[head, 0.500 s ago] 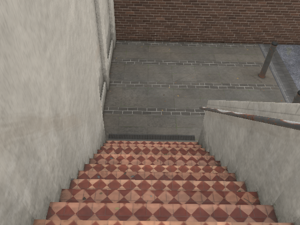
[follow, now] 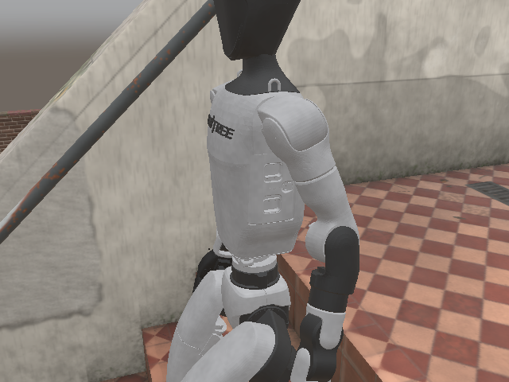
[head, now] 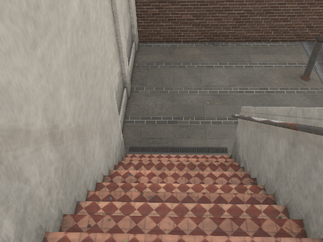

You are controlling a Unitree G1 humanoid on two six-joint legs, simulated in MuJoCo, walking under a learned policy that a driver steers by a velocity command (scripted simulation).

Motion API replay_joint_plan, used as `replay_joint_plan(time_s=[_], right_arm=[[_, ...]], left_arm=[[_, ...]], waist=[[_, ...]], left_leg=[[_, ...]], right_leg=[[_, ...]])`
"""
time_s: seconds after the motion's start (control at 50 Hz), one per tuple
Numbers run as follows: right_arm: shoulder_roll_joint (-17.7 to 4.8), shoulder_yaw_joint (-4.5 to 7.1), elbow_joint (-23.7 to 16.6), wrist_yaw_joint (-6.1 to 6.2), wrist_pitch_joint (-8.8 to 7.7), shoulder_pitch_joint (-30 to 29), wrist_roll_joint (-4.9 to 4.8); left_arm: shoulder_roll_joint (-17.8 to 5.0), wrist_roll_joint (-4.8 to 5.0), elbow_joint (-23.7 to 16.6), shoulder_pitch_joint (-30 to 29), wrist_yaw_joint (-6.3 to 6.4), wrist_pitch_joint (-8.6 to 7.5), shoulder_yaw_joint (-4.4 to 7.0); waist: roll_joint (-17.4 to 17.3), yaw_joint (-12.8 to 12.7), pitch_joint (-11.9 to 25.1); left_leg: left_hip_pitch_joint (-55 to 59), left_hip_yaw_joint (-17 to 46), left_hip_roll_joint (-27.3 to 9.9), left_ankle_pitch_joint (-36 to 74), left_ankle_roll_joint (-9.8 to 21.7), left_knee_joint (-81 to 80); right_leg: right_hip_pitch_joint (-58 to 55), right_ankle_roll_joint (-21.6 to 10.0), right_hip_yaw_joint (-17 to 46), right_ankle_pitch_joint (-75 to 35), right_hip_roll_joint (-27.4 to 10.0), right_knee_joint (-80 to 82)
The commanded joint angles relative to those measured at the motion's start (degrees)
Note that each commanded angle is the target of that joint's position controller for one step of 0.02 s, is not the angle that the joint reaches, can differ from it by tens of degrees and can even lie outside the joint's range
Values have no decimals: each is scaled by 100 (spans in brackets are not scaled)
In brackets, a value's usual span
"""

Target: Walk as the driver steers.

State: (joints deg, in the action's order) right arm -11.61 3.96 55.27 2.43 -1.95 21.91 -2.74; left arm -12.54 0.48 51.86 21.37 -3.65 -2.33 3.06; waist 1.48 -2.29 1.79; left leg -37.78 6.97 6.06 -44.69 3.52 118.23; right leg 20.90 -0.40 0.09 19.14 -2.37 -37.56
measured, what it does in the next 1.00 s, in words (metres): goes down: left foot 0.22 m lower, then right foot 0.21 m lower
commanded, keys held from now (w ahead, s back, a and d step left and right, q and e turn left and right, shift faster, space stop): w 1.00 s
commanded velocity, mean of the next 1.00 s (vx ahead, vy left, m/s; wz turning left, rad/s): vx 0.50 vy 0.00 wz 0.00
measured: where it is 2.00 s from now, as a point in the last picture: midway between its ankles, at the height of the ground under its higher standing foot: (176, 227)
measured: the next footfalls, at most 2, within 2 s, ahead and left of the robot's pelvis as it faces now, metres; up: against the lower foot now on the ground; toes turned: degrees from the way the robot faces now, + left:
left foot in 0.46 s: +0.28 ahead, +0.15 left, -0.22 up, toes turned -3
right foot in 0.88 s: +0.51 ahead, -0.11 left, -0.43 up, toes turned +0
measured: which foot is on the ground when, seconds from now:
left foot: up 0.00-0.44, down 0.46-0.88, up 0.90-1.00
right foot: down 0.00-0.46, up 0.48-0.86, down 0.88-1.00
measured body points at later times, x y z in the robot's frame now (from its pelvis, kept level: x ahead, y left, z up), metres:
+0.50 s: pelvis +0.23 +0.03 -0.18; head +0.21 +0.03 +0.27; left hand +0.22 +0.28 -0.33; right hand +0.30 -0.23 -0.31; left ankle +0.25 +0.15 -0.91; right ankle +0.09 -0.11 -0.64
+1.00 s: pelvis +0.48 -0.01 -0.44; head +0.47 -0.01 +0.01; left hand +0.45 +0.23 -0.58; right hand +0.53 -0.26 -0.58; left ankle +0.42 +0.16 -0.88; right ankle +0.47 -0.10 -1.16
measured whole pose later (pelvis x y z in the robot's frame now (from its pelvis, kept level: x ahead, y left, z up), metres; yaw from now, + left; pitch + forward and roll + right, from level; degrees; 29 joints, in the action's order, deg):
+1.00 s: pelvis +0.48 -0.01 -0.44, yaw -1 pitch +1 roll +2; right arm -11.2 3.8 53.2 2.6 -2.3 18.2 -2.9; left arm -11.1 0.2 55.6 24.8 -3.7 -1.9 2.5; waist 1.7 -2.4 2.7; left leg -44.8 9.0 6.1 -35.5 4.9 116.0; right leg 19.7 -4.2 0.4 21.0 0.5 -40.9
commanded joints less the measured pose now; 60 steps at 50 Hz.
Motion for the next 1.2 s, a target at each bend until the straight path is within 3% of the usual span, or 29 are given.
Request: replay_joint_plan(time_s=[0.02, 0.06, 0.08, 0.1, 0.22, 0.38, 0.42, 0.46, 0.48, 0.5, 0.56, 0.58, 0.62, 0.64, 0.66, 0.72, 0.82, 0.84, 0.88, 0.9, 0.92, 0.94, 1.0, 1.02, 1.06, 1.08, 1.1, 1.16, 1.2], right_arm=[[302, -194, -992, 6, 23, 26, -175], [-100, -155, -1313, 68, 147, -1018, -204], [-171, -112, -1221, 29, 301, -740, 47], [-5, -130, -1231, 6, 377, -569, 241], [-242, 3, -1495, -310, 242, -1100, 361], [-390, -24, -1560, -571, 193, -1698, 207], [-786, 167, -1128, -593, 146, -583, 222], [-965, 339, 346, -532, 141, 3286, 437], [-38, 55, 542, -542, 164, 3400, 209], [44, -183, 431, -520, -32, 2818, 130], [-24, -222, 413, -658, -59, 1798, 396], [-675, -57, 353, -563, -89, 1460, 557], [102, -407, 158, -108, -1, 482, 593], [-491, -285, 48, -8, -89, 248, 623], [-562, -226, 69, 84, -190, 464, 413], [-322, -306, 44, 378, -250, 713, -15], [-272, -114, 162, 193, -2, 1078, 71], [-401, -24, 115, 160, 2, 562, 129], [-224, 25, 154, 20, -87, -219, -5], [-166, 54, 98, 56, -174, -207, -19], [365, 15, -66, -5, -222, 1059, 35], [196, -8, -179, -55, -202, 1099, 46], [263, -109, -672, 28, 23, -135, -59], [447, -218, -906, 5, 101, -298, -112], [371, -223, -1194, -33, 381, -629, 172], [232, -146, -913, -86, 389, -172, 212], [-313, 18, -1064, -132, 275, -443, 239], [-261, -62, -1478, -292, 149, -1446, 331], [16, -147, -1534, -415, 110, -1674, 305]], left_arm=[[-1087, 161, 718, 1627, -51, 115, 182], [-341, -346, 444, 920, 172, 41, -83], [-82, -499, 352, 555, 380, 32, -257], [-56, -438, 330, 421, 497, 51, -283], [-193, 84, 544, 1023, 850, -125, -267], [-191, 148, 440, 1407, 834, 60, 19], [-474, 40, 361, 415, 812, 83, 177], [-365, 252, 124, -1102, 616, -59, 204], [-43, 265, 66, -941, 599, -62, 176], [210, 201, -276, -109, 587, -175, 124], [326, 319, -443, -246, 621, -37, 10], [489, 376, -766, -478, 609, -30, -122], [247, 9, -928, -737, 544, 207, -86], [165, -33, -664, -287, 505, 206, -14], [-325, -17, -684, -460, 424, 158, 119], [-26, -73, -1146, -1667, 262, 77, -36], [-253, 56, -1147, -1248, 119, 319, 81], [-521, 105, -923, -565, 75, 300, 184], [-913, -167, 228, 2376, 84, 195, 420], [-390, -154, 367, 2828, 119, 183, 230], [-252, 83, 490, 2029, 64, 41, -28], [-6, 119, 467, 1896, 50, 52, -99], [82, -121, 670, 1600, -50, 3, -170], [-301, -377, 688, 1303, 68, -14, -88], [373, -389, 444, 309, 483, 79, -428], [-97, -413, 384, 227, 524, 8, -353], [-329, -145, 387, 415, 626, -105, -238], [-141, 230, 438, 858, 902, -165, -289], [-257, 164, 482, 1009, 934, -132, -238]], waist=[[748, 319, 141], [172, 272, -550], [74, 548, -671], [178, 642, -628], [211, 385, -679], [465, -335, -1052], [944, 337, -544], [-357, 2370, 319], [-2199, 2368, -407], [-2745, 1239, -638], [-2, 340, 112], [-1140, 137, 13], [-225, -329, -447], [-412, -555, -287], [-527, -260, -330], [-5, 111, -823], [-695, 481, -974], [-1074, 36, -771], [-540, -1382, 177], [1025, -1639, -365], [2652, -131, -407], [2380, -62, -7], [-550, 241, -40], [413, 417, -35], [-274, 888, -511], [-107, 985, -353], [174, 818, -430], [-212, 382, -683], [133, 139, -797]], left_leg=[[-3592, -108, -642, 625, 1, 186], [-3843, 726, -930, 3026, 33, -1868], [-2980, 492, -977, 3808, -231, -3199], [-2328, 300, -1137, 4273, -445, -3941], [-627, 112, -981, 7881, -467, -6416], [-992, 35, -1003, 6547, -397, -7540], [532, -81, -1349, 6477, -70, -7719], [4848, -981, -1068, 6890, 315, -8352], [4517, -638, -1444, 6821, 639, -10128], [5447, 302, -1535, 8707, 657, -7639], [3927, 1149, -2103, 5763, 820, -7943], [3239, 2911, -2937, 5568, 1368, -8386], [1136, 1848, -2134, 5658, 1101, -8237], [196, 1684, -1866, 5604, 1050, -8259], [946, 1599, -1787, 4581, 885, -7821], [-349, 716, -1005, 1914, 649, -7604], [1376, 1023, -1101, 2950, 785, -5894], [1322, 1217, -1279, 3205, 698, -5177], [140, 571, -682, 5332, 232, -1819], [-194, -263, 557, 1309, -73, 1272], [-2942, 496, 611, -251, 57, 1439], [-3335, 654, 370, -135, 37, 854], [-3514, 632, -613, 2316, 242, -1129], [-3414, 774, -797, 2529, 142, -1818], [-1769, 326, -1158, 4351, -435, -4310], [-660, 64, -976, 5227, -494, -3777], [-1281, 339, -1108, 6100, -391, -4482], [-26, 41, -920, 8233, -431, -7111], [1002, -268, -717, 8594, -561, -7625]], right_leg=[[-2027, -1849, 3536, -463, -2148, 774], [-674, -1178, 3917, 1066, -1821, 1067], [366, -1193, 3171, 397, -1600, 1181], [632, -1186, 2822, 18, -1352, 990], [879, -1016, 1527, 249, -514, -235], [-398, -1257, 2018, -124, -514, -2282], [182, -1135, 2309, -1047, -797, -3165], [2260, -490, 953, -2231, 293, -7069], [3072, -300, 191, 2640, 1569, -9797], [5294, -526, 1119, 2526, 1320, -9102], [5283, -636, 1097, 339, 398, -7142], [5387, -463, 1480, 178, 97, -6211], [3580, 72, 993, -1684, -213, -3584], [2331, 116, 736, -2632, -97, -3996], [2993, 56, 1024, -3874, -237, -3364], [857, 183, 542, -6044, 32, -529], [1211, 70, 485, -4149, -16, -134], [643, -109, 603, -4144, -373, -32], [-2770, -496, 216, -4398, -392, 720], [-2484, -1007, 387, -5560, -898, 2291], [-3874, -1070, 1067, -8333, -1052, -514], [-3949, -1126, 1305, -8363, -1358, -546], [-1702, -1407, 2448, -3188, -1583, 139], [-1096, -1623, 3355, -2648, -1989, 433], [850, -1299, 2450, -2405, -1202, 355], [1615, -1264, 2339, -2443, -1014, 357], [1022, -1168, 2316, -1949, -848, 96], [1321, -958, 1444, 147, -221, -503], [1780, -1032, 1201, 709, -137, -735]])
Over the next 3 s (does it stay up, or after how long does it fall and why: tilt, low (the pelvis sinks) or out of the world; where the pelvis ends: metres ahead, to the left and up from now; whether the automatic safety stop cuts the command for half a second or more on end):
stays up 1.47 -0.05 -1.34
